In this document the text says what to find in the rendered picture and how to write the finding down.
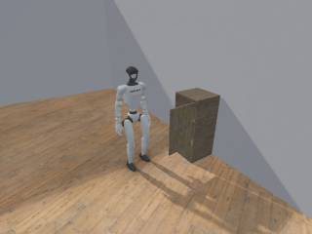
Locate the left robot forearm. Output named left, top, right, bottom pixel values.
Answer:
left=140, top=99, right=148, bottom=115

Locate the cupboard door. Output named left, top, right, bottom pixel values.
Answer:
left=169, top=102, right=195, bottom=155

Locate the right robot foot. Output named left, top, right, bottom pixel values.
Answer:
left=127, top=161, right=137, bottom=172

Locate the left robot upper arm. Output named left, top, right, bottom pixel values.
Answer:
left=139, top=82, right=146, bottom=101

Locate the humanoid robot torso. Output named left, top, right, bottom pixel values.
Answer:
left=123, top=83, right=142, bottom=123

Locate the right robot upper arm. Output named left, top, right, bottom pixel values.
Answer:
left=116, top=85, right=127, bottom=107

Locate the right robot hand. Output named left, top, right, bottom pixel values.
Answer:
left=115, top=123, right=123, bottom=136

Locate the right robot forearm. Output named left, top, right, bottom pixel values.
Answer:
left=115, top=101, right=121, bottom=124

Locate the handle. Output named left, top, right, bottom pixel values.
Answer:
left=173, top=117, right=178, bottom=131

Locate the left robot hand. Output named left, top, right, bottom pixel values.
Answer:
left=145, top=114, right=151, bottom=127

